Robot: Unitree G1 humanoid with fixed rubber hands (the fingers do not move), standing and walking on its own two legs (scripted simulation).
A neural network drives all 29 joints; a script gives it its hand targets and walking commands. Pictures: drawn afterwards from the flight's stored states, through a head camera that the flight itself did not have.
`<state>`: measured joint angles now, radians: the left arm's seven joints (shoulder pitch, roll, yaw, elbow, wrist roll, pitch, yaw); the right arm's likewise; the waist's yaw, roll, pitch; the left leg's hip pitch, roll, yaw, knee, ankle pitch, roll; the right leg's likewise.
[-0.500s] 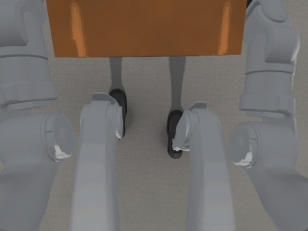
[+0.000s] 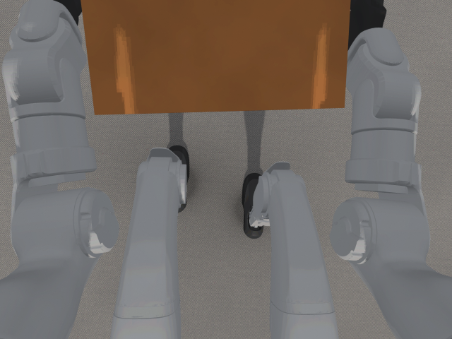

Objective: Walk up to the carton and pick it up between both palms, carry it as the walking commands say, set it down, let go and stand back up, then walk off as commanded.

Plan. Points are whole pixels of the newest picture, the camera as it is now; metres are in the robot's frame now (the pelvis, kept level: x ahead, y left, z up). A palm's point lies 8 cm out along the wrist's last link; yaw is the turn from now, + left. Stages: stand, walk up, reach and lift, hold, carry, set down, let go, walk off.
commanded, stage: reach and lift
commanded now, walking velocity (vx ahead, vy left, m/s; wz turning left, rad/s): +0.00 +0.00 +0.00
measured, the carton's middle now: (216, 43) +0.51 +0.05 -0.15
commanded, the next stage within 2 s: none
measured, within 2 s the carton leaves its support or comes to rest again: neither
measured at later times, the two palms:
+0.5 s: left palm out of the picture +0.49 +0.23 +0.01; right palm (403, 25) +0.50 -0.14 +0.00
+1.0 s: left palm out of the picture +0.47 +0.22 +0.08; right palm out of the picture +0.48 -0.15 +0.08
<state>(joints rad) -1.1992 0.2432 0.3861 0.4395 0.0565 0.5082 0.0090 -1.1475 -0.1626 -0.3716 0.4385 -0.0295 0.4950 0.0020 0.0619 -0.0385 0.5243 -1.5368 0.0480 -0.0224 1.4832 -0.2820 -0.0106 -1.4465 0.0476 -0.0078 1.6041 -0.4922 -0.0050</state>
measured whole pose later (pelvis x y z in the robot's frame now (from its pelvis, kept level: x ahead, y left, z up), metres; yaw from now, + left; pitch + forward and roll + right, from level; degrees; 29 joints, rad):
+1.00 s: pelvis +0.02 +0.01 +0.13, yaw +1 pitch +8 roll -1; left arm -0.92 0.12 0.37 0.37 0.13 0.49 0.01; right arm -0.89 -0.11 -0.36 0.43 -0.09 0.46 0.06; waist 0.05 -0.03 0.52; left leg -0.92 0.04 -0.02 0.94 -0.16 -0.01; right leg -0.84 0.04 0.01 1.03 -0.34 0.00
